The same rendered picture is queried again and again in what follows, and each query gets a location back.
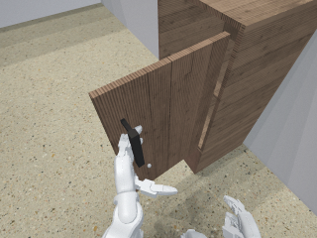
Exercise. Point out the robot right hand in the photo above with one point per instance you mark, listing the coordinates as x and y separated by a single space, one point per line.
241 226

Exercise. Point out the handle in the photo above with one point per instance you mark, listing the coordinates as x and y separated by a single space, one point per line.
135 141

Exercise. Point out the robot left thigh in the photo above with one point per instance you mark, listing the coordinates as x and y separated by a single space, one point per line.
139 234

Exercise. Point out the robot left hand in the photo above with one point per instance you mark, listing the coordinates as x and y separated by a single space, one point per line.
124 172

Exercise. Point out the cupboard door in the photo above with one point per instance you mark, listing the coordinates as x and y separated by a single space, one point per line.
170 99

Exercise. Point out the left robot forearm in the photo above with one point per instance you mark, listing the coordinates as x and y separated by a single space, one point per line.
128 216

